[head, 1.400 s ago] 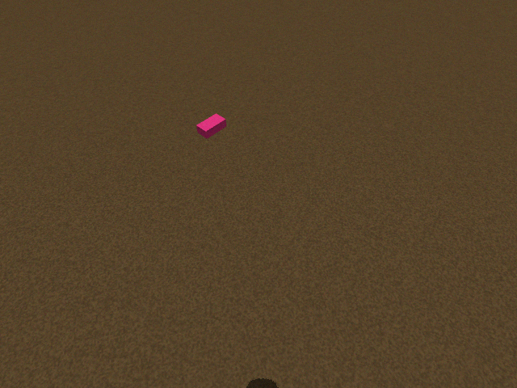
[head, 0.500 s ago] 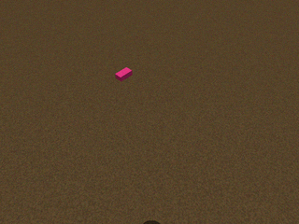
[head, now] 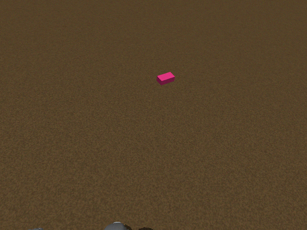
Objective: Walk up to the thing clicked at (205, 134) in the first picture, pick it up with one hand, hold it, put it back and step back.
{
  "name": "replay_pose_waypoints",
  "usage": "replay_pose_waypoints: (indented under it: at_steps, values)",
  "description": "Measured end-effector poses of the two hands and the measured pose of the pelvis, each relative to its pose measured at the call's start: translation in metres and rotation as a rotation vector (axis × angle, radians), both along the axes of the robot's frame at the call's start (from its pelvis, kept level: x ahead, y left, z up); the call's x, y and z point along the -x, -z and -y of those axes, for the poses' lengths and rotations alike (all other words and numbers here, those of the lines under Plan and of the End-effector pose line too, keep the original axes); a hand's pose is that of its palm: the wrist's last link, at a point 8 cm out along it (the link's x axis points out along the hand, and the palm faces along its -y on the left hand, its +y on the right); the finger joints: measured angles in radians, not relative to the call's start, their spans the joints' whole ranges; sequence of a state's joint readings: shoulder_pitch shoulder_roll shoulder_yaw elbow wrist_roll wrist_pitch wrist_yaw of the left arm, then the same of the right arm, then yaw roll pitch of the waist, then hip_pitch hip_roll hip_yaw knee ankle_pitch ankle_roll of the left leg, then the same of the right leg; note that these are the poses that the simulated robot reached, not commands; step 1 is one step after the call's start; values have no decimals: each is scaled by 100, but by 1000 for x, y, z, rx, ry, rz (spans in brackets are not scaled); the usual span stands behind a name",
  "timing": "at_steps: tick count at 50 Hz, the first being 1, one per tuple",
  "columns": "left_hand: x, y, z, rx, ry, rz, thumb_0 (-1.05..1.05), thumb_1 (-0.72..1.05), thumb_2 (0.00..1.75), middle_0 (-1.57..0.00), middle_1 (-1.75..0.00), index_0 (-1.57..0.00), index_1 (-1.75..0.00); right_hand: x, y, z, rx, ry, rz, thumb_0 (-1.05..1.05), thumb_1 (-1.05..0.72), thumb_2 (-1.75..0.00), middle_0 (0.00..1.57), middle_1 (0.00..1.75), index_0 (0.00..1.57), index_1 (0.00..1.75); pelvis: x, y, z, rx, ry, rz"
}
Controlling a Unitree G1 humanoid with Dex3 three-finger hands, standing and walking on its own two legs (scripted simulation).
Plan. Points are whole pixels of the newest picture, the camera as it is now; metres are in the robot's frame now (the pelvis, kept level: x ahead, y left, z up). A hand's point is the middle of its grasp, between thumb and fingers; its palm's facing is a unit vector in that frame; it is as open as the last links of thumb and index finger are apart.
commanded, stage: walk up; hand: left
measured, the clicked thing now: (165, 78) +1.62 -0.11 -0.74
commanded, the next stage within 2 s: none
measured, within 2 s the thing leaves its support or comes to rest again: neither
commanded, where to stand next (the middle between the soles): +1.45 -0.42 m, yaw +33 degrees
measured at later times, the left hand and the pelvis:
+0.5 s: hand (76, 172) +0.31 +0.27 -0.14, palm faces +0.16 -0.92 -0.36, open 7.4 cm; pelvis +0.26 -0.04 -0.02, yaw +11 degrees
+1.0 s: hand (117, 139) +0.48 +0.17 -0.18, palm faces +0.31 -0.90 -0.29, open 7.4 cm; pelvis +0.54 -0.09 -0.03, yaw +19 degrees
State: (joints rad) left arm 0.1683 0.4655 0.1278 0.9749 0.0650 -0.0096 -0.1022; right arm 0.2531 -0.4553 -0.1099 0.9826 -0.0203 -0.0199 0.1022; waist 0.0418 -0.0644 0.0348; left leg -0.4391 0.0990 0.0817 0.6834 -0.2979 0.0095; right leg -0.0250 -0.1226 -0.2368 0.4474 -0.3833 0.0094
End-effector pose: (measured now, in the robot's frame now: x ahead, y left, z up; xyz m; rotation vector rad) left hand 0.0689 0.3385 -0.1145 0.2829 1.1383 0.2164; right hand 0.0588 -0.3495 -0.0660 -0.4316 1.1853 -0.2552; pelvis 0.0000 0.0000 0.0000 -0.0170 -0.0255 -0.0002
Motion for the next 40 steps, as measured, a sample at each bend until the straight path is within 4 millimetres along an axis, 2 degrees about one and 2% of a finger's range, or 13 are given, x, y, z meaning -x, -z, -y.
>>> replay_pose_waypoints:
  at_steps: [3,5,7,13,17,21,26,29,34,40]
  values:
    - [-16,22,-28,-16,-35,-11,1,90,90,-20,-30,-20,-30,-42,-1,-2,72,-25,90,1,-91,-90,21,30,21,30,-28,21,-15,-19,-13,14]
    - [-32,31,-34,-18,-36,-24,1,90,90,-20,-30,-20,-30,-58,0,-5,98,-15,136,0,-91,-90,21,30,21,30,-43,28,-20,-38,-21,27]
    - [-52,29,-29,4,-25,-11,1,91,90,-19,-30,-20,-30,-68,0,-13,87,-7,132,0,-91,-90,21,30,21,30,-58,24,-21,-43,-38,33]
    - [-107,5,-5,81,-31,56,1,91,90,-19,-30,-20,-30,-106,1,-35,20,-71,40,0,-91,-90,21,30,21,30,-108,1,-17,-36,-97,23]
    - [-132,-5,3,71,-57,29,1,90,90,-20,-30,-20,-30,-148,9,-38,-22,-111,17,1,-90,-90,21,30,21,30,-151,-4,-7,-35,-135,5]
    - [-167,-10,9,26,-96,6,1,90,90,-20,-30,-20,-30,-201,22,-25,-46,-149,-1,1,-90,-90,21,30,21,30,-200,1,12,-50,-163,-17]
    - [-236,-12,32,-44,-141,44,1,90,90,-20,-30,-20,-30,-283,52,15,-36,-198,-34,1,-90,-90,21,30,21,30,-269,21,44,-41,-192,-34]
    - [-268,-20,56,-60,-158,100,1,91,90,-20,-30,-20,-30,-341,60,28,-27,-235,-48,1,-90,-90,21,30,21,30,-303,20,60,-32,-225,-29]
    - [-287,-37,88,-47,-242,78,1,90,90,-20,-30,-20,-30,-450,38,24,-66,-321,35,1,-91,-90,21,30,21,30,-362,-4,74,-56,-255,-28]
    - [-304,-24,107,-23,-295,-25,1,90,90,-20,-30,-20,-30,-564,23,16,-71,-405,117,1,-91,-90,21,30,21,30,-430,-3,86,-20,-288,-23]
